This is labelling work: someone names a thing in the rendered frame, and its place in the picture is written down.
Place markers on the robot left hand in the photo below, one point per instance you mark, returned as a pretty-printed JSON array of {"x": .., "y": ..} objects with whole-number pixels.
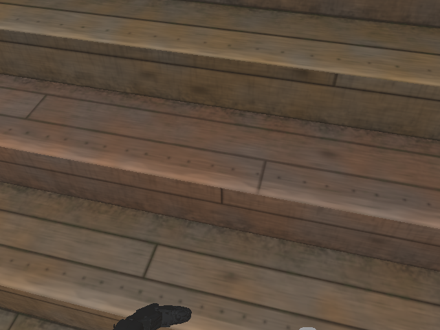
[{"x": 153, "y": 316}]

